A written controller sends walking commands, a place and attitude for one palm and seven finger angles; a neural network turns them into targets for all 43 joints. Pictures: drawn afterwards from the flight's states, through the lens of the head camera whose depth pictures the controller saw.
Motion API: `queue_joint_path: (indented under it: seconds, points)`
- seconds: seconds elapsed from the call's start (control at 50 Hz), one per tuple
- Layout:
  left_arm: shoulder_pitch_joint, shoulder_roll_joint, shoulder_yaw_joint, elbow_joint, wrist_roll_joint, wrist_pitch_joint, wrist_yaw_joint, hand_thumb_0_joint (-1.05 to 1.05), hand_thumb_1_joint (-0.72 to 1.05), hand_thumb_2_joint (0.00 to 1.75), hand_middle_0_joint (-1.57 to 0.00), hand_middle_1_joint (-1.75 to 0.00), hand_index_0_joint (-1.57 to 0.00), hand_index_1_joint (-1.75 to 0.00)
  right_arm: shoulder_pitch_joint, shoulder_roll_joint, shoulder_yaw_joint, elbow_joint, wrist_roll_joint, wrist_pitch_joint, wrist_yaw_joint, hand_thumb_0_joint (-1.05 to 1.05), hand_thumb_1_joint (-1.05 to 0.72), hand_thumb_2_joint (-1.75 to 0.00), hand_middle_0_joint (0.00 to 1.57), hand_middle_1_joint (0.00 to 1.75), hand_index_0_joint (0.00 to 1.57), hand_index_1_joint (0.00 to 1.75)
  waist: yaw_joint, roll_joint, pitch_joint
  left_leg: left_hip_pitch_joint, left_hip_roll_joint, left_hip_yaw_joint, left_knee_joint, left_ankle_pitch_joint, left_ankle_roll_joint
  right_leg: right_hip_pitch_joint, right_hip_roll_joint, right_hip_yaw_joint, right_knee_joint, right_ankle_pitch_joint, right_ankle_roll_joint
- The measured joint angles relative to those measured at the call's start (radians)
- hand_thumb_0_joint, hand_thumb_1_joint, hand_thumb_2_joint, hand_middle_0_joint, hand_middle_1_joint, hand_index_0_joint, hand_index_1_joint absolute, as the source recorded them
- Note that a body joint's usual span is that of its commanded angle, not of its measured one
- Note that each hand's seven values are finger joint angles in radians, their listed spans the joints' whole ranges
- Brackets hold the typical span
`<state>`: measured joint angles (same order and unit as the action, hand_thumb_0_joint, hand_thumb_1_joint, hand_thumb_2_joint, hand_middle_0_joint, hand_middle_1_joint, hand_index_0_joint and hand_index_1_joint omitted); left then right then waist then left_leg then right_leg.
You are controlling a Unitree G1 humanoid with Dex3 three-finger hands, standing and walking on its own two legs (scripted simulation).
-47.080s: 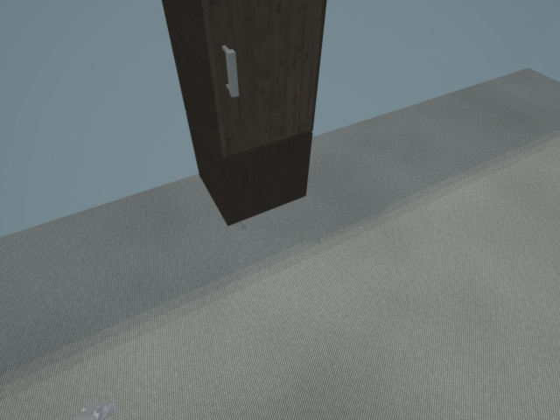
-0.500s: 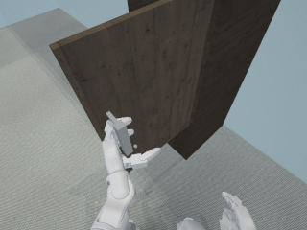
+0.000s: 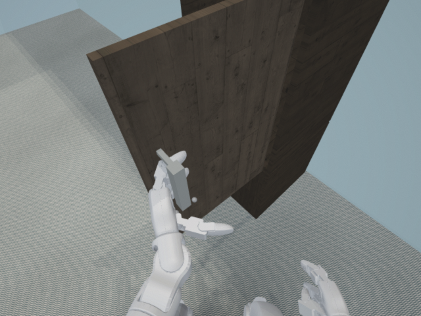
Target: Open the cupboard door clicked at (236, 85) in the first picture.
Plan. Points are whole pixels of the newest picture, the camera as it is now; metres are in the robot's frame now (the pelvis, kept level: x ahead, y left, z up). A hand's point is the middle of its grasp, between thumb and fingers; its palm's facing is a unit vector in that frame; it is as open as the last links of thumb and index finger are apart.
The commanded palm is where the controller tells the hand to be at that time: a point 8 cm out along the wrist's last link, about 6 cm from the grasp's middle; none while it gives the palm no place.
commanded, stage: slide the hand sideways off the handle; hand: left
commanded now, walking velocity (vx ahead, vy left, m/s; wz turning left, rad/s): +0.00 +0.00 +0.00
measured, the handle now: (173, 180) +0.35 +0.09 +0.06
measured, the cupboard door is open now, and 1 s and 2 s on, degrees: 87 89 89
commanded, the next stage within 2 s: draw the hand back to the body in 1.16 s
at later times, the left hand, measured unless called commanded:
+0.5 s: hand (185, 226) +0.27 +0.06 +0.05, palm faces -0.15 -0.99 -0.02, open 16.2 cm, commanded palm +0.25 +0.13 +0.05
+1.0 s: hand (154, 245) +0.23 +0.11 +0.05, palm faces -0.10 -0.99 -0.04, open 15.9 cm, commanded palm +0.20 +0.18 +0.05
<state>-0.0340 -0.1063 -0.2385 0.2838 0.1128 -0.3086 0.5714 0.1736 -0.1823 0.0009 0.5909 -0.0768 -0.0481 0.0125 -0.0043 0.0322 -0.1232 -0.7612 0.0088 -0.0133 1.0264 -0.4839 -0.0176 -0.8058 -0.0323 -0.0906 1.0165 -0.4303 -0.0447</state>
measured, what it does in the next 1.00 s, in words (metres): stands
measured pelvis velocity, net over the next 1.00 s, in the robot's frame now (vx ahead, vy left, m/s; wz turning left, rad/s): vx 0.03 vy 0.00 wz -0.01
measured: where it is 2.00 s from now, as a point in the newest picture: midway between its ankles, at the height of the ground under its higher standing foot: outside the picture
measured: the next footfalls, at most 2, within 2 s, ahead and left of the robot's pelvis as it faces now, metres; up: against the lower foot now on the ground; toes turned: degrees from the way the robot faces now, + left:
none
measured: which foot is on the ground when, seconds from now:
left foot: down 0.00-1.00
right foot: down 0.00-1.00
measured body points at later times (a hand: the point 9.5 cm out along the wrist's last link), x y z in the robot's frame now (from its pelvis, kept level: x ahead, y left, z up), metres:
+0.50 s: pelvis +0.01 +0.02 +0.00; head +0.06 +0.01 +0.44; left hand +0.27 +0.11 +0.05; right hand +0.18 -0.21 -0.09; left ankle +0.01 +0.13 -0.67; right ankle +0.04 -0.10 -0.67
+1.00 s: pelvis +0.03 +0.00 -0.01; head +0.09 -0.01 +0.44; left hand +0.23 +0.16 +0.06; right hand +0.21 -0.23 -0.09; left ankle +0.01 +0.13 -0.67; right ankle +0.04 -0.10 -0.67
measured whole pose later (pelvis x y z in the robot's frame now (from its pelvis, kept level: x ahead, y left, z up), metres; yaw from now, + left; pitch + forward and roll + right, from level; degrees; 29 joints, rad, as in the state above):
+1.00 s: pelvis +0.03 +0.00 -0.01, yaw -1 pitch +14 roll +0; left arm 0.50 0.14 -0.09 -0.19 -0.10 -0.35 -0.10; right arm 0.24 -0.22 0.00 0.42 0.00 -0.06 -0.02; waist 0.00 0.03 -0.13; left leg -0.77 0.02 -0.01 1.09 -0.56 -0.02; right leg -0.82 -0.02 -0.09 1.08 -0.50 -0.04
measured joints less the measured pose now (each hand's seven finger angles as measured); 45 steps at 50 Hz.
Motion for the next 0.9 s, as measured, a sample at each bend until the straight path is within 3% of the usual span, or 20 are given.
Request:
queue_joint_path:
  seconds: [0.1,0.16,0.2,0.26,0.34,0.46,0.66,0.78,0.9]
  points:
    - [0.027,0.130,-0.017,-0.038,-0.009,-0.054,-0.309,-0.01,-0.50,0.30,-0.34,-0.48,-0.26,-0.51,0.027,-0.017,0.002,-0.032,0.026,-0.008,-0.006,0.01,-0.90,-0.89,0.20,0.30,0.20,0.30,0.008,0.002,0.010,-0.012,-0.011,-0.003,0.022,-0.005,0.009,-0.008,-0.011,-0.002,0.022,-0.008,0.006]
    - [0.033,0.183,-0.033,-0.061,-0.093,-0.048,-0.477,-0.01,-0.50,0.30,-0.27,-0.41,-0.21,-0.43,0.040,-0.033,0.006,-0.047,0.055,-0.012,-0.020,0.01,-0.90,-0.89,0.20,0.30,0.20,0.30,0.009,0.018,0.023,0.003,-0.012,-0.002,0.024,-0.008,0.014,0.010,-0.012,-0.001,0.016,-0.006,0.012]
    - [0.043,0.174,-0.030,-0.075,-0.151,-0.023,-0.530,-0.01,-0.51,0.30,-0.24,-0.38,-0.19,-0.39,0.047,-0.040,0.010,-0.056,0.070,-0.014,-0.028,0.01,-0.90,-0.89,0.20,0.30,0.20,0.30,0.006,0.023,0.030,0.020,-0.012,0.005,0.012,-0.005,0.018,0.026,-0.012,0.006,0.002,0.000,0.018]
    - [0.073,0.128,-0.013,-0.100,-0.190,0.008,-0.527,-0.01,-0.51,0.30,-0.20,-0.34,-0.17,-0.35,0.061,-0.041,0.016,-0.075,0.078,-0.016,-0.030,0.01,-0.91,-0.89,0.20,0.30,0.20,0.30,0.002,0.016,0.028,0.039,-0.015,0.018,-0.012,0.002,0.024,0.039,-0.013,0.019,-0.016,0.008,0.025]
    - [0.117,0.099,-0.010,-0.136,-0.140,0.003,-0.482,-0.01,-0.51,0.30,-0.17,-0.32,-0.18,-0.33,0.074,-0.033,0.019,-0.103,0.067,-0.015,-0.012,0.01,-0.90,-0.89,0.20,0.30,0.20,0.30,-0.004,-0.007,0.013,0.034,-0.016,0.032,-0.012,-0.002,0.028,0.024,-0.014,0.033,-0.007,0.004,0.028]
    - [0.192,0.133,-0.009,-0.212,-0.091,-0.027,-0.478,-0.01,-0.50,0.30,-0.18,-0.32,-0.18,-0.31,0.068,-0.026,0.015,-0.136,0.060,0.005,0.007,0.01,-0.90,-0.89,0.20,0.30,0.20,0.30,-0.005,-0.019,0.010,0.007,-0.008,0.035,0.030,-0.031,0.027,-0.004,-0.007,0.036,0.030,-0.018,0.026]
    - [0.337,0.174,0.018,-0.349,-0.138,-0.002,-0.542,-0.01,-0.50,0.30,-0.20,-0.33,-0.21,-0.33,0.064,-0.024,0.021,-0.162,0.073,0.013,-0.013,0.01,-0.90,-0.89,0.20,0.30,0.20,0.30,0.007,-0.001,0.011,0.018,-0.004,0.029,0.031,-0.048,0.024,0.008,-0.002,0.031,0.029,-0.035,0.025]
    - [0.399,0.196,0.053,-0.395,-0.147,-0.020,-0.581,-0.01,-0.50,0.30,-0.22,-0.33,-0.22,-0.33,0.062,-0.020,0.022,-0.169,0.072,0.004,-0.021,0.01,-0.90,-0.89,0.20,0.30,0.20,0.30,0.007,-0.010,0.003,0.005,0.001,0.018,0.042,-0.059,0.015,-0.002,0.002,0.021,0.042,-0.050,0.017]
    - [0.471,0.230,0.108,-0.442,-0.183,-0.032,-0.637,-0.01,-0.50,0.30,-0.23,-0.34,-0.23,-0.33,0.061,-0.025,0.013,-0.173,0.077,0.001,-0.027,0.01,-0.90,-0.89,0.20,0.30,0.20,0.30,0.005,-0.010,-0.001,-0.003,0.010,0.010,0.057,-0.072,0.006,-0.010,0.010,0.013,0.054,-0.063,0.010]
